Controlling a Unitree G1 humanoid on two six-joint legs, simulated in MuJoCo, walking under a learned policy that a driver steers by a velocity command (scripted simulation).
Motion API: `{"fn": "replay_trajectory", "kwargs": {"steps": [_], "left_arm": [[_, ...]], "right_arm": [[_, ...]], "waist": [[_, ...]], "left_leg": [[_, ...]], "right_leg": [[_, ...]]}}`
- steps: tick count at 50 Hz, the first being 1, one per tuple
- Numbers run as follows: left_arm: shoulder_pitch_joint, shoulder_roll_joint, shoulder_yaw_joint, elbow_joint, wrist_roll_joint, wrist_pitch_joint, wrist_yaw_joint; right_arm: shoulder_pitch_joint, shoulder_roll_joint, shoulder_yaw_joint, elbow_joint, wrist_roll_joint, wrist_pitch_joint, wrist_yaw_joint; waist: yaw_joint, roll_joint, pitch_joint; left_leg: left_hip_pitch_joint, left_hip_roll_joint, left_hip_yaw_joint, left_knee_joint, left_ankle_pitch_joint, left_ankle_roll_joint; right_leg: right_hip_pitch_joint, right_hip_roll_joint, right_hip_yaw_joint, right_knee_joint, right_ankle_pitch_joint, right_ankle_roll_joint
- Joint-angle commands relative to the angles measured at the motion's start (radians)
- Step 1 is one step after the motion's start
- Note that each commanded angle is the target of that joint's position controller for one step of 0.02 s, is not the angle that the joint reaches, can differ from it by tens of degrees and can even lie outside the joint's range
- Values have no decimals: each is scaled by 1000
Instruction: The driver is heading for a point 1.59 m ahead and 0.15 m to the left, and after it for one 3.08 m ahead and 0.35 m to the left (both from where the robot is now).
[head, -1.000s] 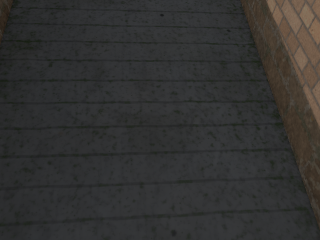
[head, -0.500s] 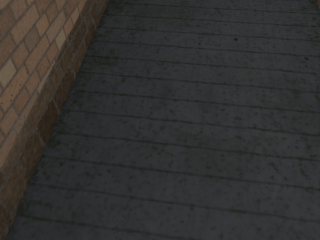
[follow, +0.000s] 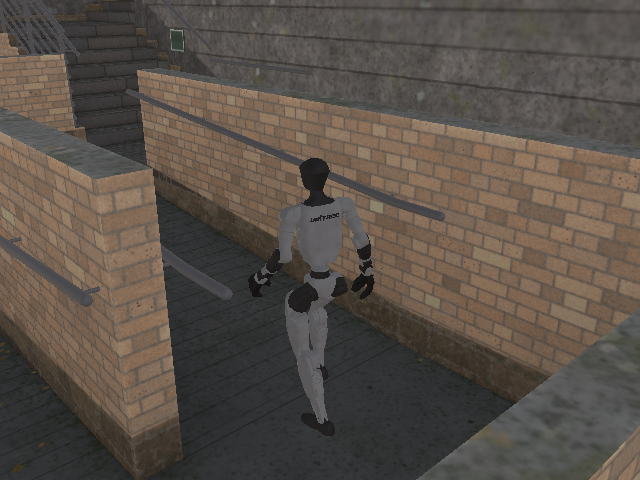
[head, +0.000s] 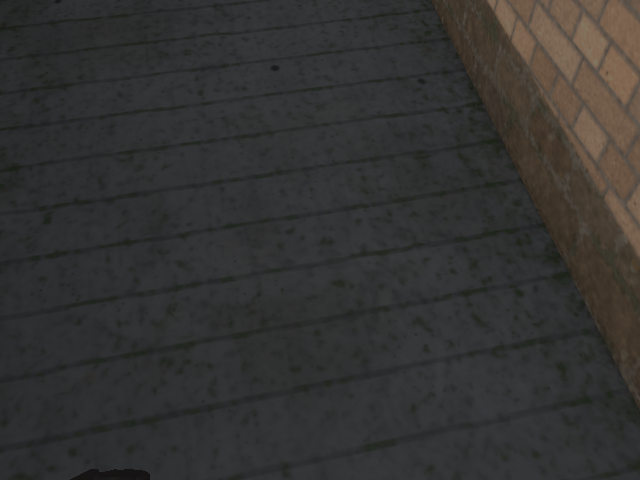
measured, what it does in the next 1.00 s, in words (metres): climbs: right foot, then left foot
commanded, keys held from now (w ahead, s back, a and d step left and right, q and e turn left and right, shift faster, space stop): w+e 0.12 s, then w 0.04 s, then w+q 0.84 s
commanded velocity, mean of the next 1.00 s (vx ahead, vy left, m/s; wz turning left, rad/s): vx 0.49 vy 0.00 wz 0.18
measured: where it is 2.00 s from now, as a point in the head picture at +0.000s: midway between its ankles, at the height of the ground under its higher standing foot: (240, 224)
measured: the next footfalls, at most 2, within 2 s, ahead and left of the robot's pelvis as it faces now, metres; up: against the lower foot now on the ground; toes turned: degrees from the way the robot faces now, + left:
right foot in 0.06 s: +0.22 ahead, -0.11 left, +0.01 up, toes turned -6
left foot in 0.60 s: +0.55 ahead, +0.09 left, +0.04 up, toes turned +4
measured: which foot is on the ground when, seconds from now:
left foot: down 0.00-0.08, up 0.10-0.58, down 0.60-1.00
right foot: up 0.00-0.04, down 0.06-0.62, up 0.64-1.00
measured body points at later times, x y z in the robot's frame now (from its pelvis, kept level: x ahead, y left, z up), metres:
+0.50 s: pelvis +0.29 -0.03 +0.02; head +0.32 -0.03 +0.47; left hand +0.36 +0.25 -0.10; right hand +0.45 -0.28 -0.08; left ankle +0.49 +0.12 -0.65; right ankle +0.18 -0.11 -0.72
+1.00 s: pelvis +0.58 +0.00 +0.05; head +0.61 +0.02 +0.50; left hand +0.75 +0.27 -0.03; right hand +0.71 -0.27 -0.05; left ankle +0.51 +0.08 -0.69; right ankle +0.78 -0.12 -0.65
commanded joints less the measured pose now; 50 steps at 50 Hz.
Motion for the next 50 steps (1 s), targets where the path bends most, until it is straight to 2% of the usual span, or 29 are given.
{"fn": "replay_trajectory", "kwargs": {"steps": [1,2,3,4,5,6,7,8,9,10,13,15,19,25,26,28,29,30,31,32,33,34,35,36,38,42,46,48,50], "left_arm": [[-38,92,28,-112,0,-10,-11],[85,134,52,-89,-3,-5,-7],[248,191,85,-52,-6,4,9],[361,276,110,-24,-13,23,40],[316,352,111,-57,-6,15,43],[347,253,89,-61,4,1,38],[305,204,72,-42,14,-14,34],[228,166,56,-47,15,-25,33],[160,117,42,-55,20,-35,36],[126,103,34,-64,33,-40,38],[126,137,37,-33,32,-57,42],[153,141,34,-6,33,-63,46],[191,148,30,31,33,-60,54],[271,146,29,98,26,-30,61],[267,152,30,101,26,-22,63],[229,187,36,87,36,-8,72],[214,204,39,80,26,3,84],[198,212,37,74,22,12,98],[233,192,25,51,38,3,109],[368,18,-29,15,66,-33,79],[216,128,-8,19,31,-75,52],[106,160,8,-22,-18,-98,40],[71,139,-3,-40,-7,-112,42],[73,129,-1,-35,16,-112,48],[132,125,7,-33,25,-87,52],[92,79,-6,-49,45,-53,62],[-80,45,-20,-87,26,-53,61],[-124,70,-10,-100,13,-60,55],[-96,114,10,-92,4,-71,45]], "right_arm": [[-36,-219,-52,-58,9,7,-11],[-45,-231,-55,-62,9,16,-16],[-50,-227,-50,-70,12,16,-20],[15,-147,-20,-89,-20,0,-14],[80,-48,20,-142,-30,-35,7],[-61,-173,-8,-149,13,-70,23],[-136,-181,-11,-177,47,-77,25],[-143,-165,-2,-176,32,-78,17],[-121,-153,-5,-154,15,-66,9],[-84,-145,-4,-135,11,-48,11],[-74,-105,5,-121,3,-10,12],[-130,-91,11,-137,-1,2,6],[-243,-75,16,-164,3,-2,14],[-384,-36,31,-233,13,-9,61],[-393,-36,32,-247,13,-10,72],[-331,-77,11,-253,7,-10,83],[-252,-106,-4,-243,5,-3,82],[-86,-154,-32,-208,9,0,79],[63,-251,-67,-183,13,7,64],[59,-327,-76,-185,36,6,56],[135,-230,-57,-188,20,5,44],[75,-202,-45,-181,-1,-1,36],[-2,-180,-37,-196,-3,-2,33],[-63,-154,-28,-210,-6,-2,32],[-132,-119,-15,-235,-10,-1,30],[-123,-155,-26,-223,4,0,9],[-57,-182,-35,-206,11,16,-2],[-24,-194,-39,-194,18,23,-1],[-39,-189,-37,-195,23,32,-6]], "waist": [[80,136,-4],[153,145,-85],[243,121,-176],[244,-51,-273],[144,-236,-446],[241,-77,-453],[217,-30,-271],[158,58,-154],[112,41,-119],[81,7,-96],[60,-5,-53],[79,-11,-16],[127,-11,5],[185,-20,43],[177,-27,35],[118,-85,-49],[66,-106,-110],[-27,-85,-196],[-81,36,-306],[48,312,-430],[-74,186,-498],[-61,126,-283],[-19,25,-189],[30,-3,-127],[105,60,-92],[112,79,-45],[36,123,-42],[18,135,-49],[51,164,-61]], "left_leg": [[-59,277,-20,149,1076,129],[-79,264,-4,318,1209,114],[-207,231,11,539,1143,81],[-507,163,-7,860,516,36],[-849,-47,-179,1212,-215,-17],[-935,-9,-349,1268,-158,-2],[-985,37,-314,1233,-77,21],[-947,93,-297,1131,0,28],[-872,134,-290,1048,54,28],[-798,155,-289,1038,87,24],[-786,165,-252,1000,148,-13],[-856,171,-249,940,235,-32],[-897,137,-227,740,411,-31],[-991,85,-178,549,344,22],[-980,69,-157,532,292,41],[-814,-2,-90,541,173,86],[-704,-50,-64,525,113,107],[-474,-86,-70,432,178,141],[-127,30,-291,385,205,204],[240,313,-876,296,12,404],[270,332,-1108,107,-172,420],[143,312,-952,90,-127,361],[-28,272,-821,87,-12,334],[-173,227,-715,71,108,315],[-326,161,-593,26,221,312],[-476,100,-446,7,356,301],[-472,74,-437,32,233,254],[-419,106,-493,64,186,248],[-363,150,-571,98,161,226]], "right_leg": [[133,84,-88,-15,-112,-70],[294,128,-105,-24,-130,-100],[563,153,-73,-79,-82,-141],[903,-18,194,-81,-114,-207],[1149,-281,828,-279,-370,-424],[1099,-283,889,-424,-524,-384],[951,-256,742,-433,-477,-321],[764,-212,594,-434,-348,-281],[639,-173,472,-436,-226,-257],[542,-144,401,-462,-147,-250],[419,-133,276,-536,-58,-257],[415,-123,206,-564,-54,-243],[488,-100,83,-578,6,-188],[754,-190,13,-547,157,-163],[785,-201,-2,-517,249,-153],[790,-193,-59,-373,717,-118],[794,-189,-75,-238,929,-100],[727,-166,-104,-31,966,-69],[479,-126,-95,253,641,-32],[25,89,-13,601,-427,31],[-110,113,167,726,-455,15],[-209,59,161,739,-370,0],[-176,10,151,653,-290,-5],[-104,-17,139,579,-260,3],[7,-40,128,522,-227,29],[36,-21,59,341,-131,104],[123,35,46,23,6,133],[147,53,54,-51,-9,129],[210,54,88,-105,-35,103]]}}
